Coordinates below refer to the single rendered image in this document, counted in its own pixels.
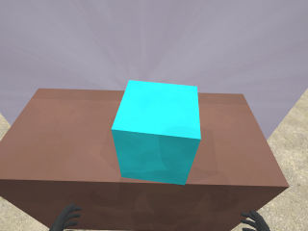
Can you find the right robot hand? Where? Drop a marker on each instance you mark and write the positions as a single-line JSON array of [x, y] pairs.
[[259, 224]]

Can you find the carton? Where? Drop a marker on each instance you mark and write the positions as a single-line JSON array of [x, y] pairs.
[[156, 131]]

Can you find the left robot hand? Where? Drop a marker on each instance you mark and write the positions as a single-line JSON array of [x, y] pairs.
[[60, 223]]

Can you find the pedestal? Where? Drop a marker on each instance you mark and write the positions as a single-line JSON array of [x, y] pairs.
[[60, 150]]

